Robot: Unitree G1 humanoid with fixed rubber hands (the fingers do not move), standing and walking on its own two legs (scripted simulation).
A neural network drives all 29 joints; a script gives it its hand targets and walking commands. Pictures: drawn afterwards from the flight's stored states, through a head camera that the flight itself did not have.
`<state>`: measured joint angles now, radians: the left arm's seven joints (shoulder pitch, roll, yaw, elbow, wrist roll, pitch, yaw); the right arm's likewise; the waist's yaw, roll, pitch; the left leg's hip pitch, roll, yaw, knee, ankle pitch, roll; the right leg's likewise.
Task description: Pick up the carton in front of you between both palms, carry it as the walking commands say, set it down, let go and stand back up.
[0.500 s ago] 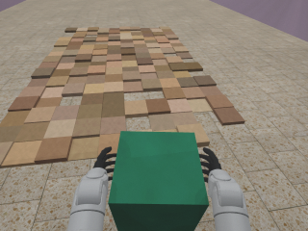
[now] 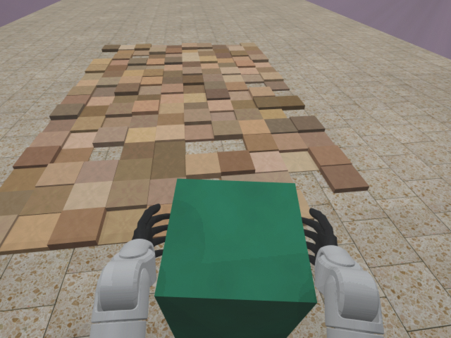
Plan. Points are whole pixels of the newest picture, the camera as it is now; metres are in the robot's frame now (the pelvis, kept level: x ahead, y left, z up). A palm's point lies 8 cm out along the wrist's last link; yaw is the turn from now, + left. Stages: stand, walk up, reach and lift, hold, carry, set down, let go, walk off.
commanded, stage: carry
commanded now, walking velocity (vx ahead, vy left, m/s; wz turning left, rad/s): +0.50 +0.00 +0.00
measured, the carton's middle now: (232, 264) +0.29 +0.00 +0.02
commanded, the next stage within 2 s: none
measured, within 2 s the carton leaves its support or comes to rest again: neither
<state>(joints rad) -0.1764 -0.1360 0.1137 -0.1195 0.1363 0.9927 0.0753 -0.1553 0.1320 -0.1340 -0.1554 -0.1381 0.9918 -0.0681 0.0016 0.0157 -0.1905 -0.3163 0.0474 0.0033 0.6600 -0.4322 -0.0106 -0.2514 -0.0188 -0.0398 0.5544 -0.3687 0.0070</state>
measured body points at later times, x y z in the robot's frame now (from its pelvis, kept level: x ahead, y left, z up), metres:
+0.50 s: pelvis +0.26 -0.04 +0.01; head +0.25 -0.05 +0.46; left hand +0.51 +0.12 +0.10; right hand +0.53 -0.18 +0.10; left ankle +0.17 +0.08 -0.65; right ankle +0.24 -0.10 -0.73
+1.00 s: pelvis +0.58 +0.01 +0.01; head +0.62 +0.01 +0.45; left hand +0.91 +0.13 +0.08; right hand +0.88 -0.17 +0.08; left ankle +0.61 +0.06 -0.73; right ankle +0.51 -0.12 -0.64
